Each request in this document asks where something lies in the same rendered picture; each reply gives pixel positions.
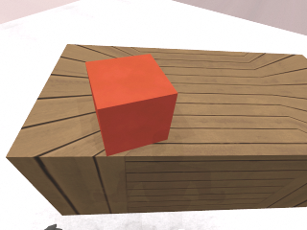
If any pedestal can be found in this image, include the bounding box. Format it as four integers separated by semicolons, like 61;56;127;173
6;44;307;216

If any carton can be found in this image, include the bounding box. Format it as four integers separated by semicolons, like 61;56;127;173
85;54;178;156

